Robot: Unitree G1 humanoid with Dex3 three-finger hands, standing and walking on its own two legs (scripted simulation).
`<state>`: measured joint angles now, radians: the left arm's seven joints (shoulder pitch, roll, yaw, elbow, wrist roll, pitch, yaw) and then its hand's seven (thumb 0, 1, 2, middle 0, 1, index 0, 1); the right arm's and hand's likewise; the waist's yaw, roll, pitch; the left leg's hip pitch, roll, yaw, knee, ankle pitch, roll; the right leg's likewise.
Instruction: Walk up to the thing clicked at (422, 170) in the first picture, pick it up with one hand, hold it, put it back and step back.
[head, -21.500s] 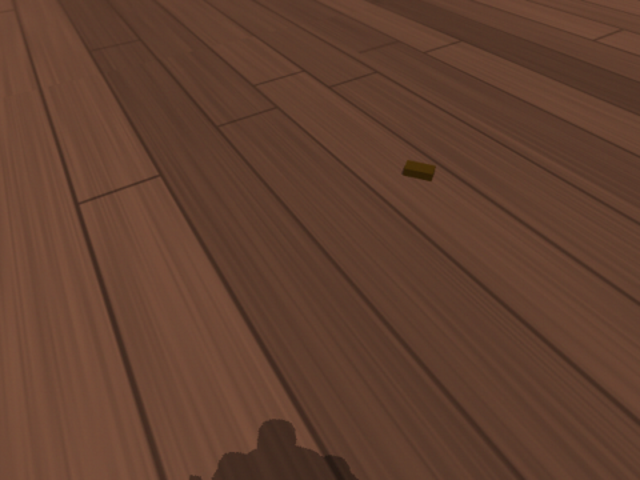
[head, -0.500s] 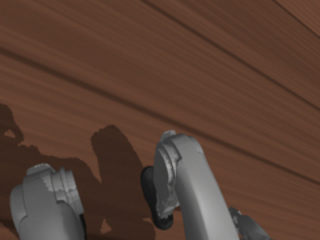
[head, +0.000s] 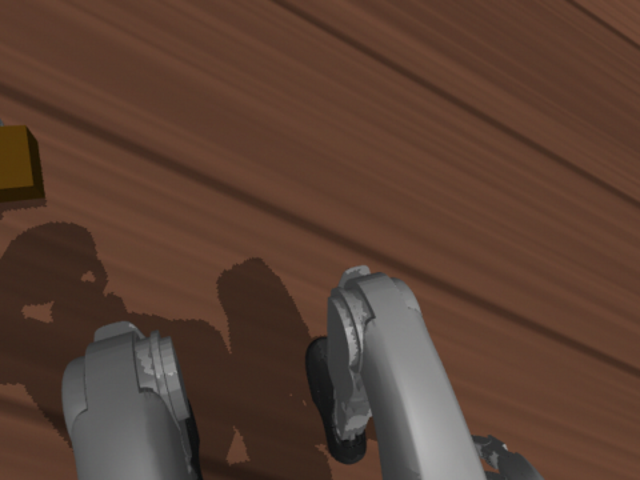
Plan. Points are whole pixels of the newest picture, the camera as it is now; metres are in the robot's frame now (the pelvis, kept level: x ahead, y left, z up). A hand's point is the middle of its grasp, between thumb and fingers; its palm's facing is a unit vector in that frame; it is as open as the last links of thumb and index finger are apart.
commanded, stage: lift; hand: left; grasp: from above
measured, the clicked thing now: out of the picture +0.51 +0.34 -0.18
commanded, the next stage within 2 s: hold in 1.62 s
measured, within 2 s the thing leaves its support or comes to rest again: neither
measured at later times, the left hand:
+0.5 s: hand out of the picture +0.41 +0.34 -0.02, palm faces -0.46 -0.10 -0.88, open 10.1 cm
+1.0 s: hand out of the picture +0.34 +0.30 +0.20, palm faces -0.44 -0.13 -0.89, open 10.1 cm
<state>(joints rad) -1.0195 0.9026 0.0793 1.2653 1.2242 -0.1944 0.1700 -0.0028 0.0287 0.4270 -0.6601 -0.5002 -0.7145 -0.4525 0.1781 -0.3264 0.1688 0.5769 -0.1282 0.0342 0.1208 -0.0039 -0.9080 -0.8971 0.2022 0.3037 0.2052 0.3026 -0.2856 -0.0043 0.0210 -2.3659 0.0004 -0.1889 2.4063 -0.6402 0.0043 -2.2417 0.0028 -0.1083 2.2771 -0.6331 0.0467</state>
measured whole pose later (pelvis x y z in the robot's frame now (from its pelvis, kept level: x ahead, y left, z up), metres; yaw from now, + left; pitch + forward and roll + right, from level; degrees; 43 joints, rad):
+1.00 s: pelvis +0.01 +0.00 +0.27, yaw +8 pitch +23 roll -4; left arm -0.38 0.54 -0.08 0.70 0.98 -0.07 0.02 0.00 0.06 0.42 -0.62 -0.53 -0.67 -0.49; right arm 0.19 -0.25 0.00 0.68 0.03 0.05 -0.04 0.00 -0.89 -0.89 0.20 0.30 0.21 0.30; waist -0.09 0.05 -0.17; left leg -1.38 0.04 -0.04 1.52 -0.55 0.00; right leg -1.33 -0.01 -0.02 1.47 -0.53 0.03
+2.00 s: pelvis +0.09 +0.01 +0.42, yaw +9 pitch +8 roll +0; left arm -0.31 0.40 -0.20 0.79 1.00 -0.02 0.06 0.00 0.04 0.43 -0.64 -0.52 -0.69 -0.47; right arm 0.24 -0.25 -0.05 0.74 0.05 0.03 -0.05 0.00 -0.89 -0.89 0.20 0.30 0.21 0.30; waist -0.03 0.04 -0.09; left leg -0.50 0.03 0.03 0.71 -0.35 0.00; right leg -0.49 -0.02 0.02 0.69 -0.34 0.03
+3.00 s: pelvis +0.07 -0.01 +0.44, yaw +8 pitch +1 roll +1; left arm -0.24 0.41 -0.22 0.64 0.99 -0.04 -0.03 -0.01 0.05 0.42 -0.63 -0.53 -0.68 -0.48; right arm 0.18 -0.26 -0.02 0.70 0.06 0.07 -0.07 0.01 -0.90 -0.89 0.20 0.30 0.20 0.30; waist 0.01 0.05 -0.02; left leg -0.31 0.03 0.04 0.53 -0.23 -0.01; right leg -0.32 -0.02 0.03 0.55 -0.24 0.02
